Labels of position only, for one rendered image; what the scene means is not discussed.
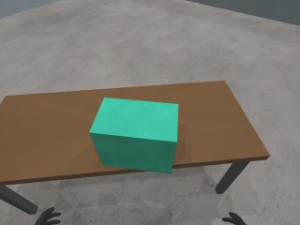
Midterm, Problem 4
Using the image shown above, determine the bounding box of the left robot hand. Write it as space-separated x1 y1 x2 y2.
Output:
35 207 61 225

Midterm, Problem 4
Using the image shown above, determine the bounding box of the table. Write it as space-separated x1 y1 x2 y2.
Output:
0 81 270 215

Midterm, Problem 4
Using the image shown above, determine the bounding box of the right robot hand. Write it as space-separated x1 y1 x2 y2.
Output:
222 212 247 225

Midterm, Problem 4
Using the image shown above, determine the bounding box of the carton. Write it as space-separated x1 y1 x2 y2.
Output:
89 97 179 174

